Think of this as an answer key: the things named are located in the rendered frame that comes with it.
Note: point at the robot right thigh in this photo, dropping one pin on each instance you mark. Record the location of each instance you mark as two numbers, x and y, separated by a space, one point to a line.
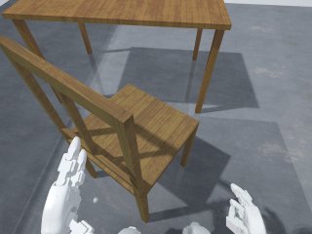
195 229

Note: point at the robot left hand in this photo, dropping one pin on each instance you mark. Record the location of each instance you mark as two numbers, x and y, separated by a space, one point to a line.
64 194

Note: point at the table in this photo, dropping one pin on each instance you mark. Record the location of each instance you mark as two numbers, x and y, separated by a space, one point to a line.
198 14

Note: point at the robot right hand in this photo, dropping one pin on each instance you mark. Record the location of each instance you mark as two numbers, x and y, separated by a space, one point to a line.
248 219

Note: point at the chair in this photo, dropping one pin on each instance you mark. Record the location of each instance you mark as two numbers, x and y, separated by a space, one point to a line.
132 136

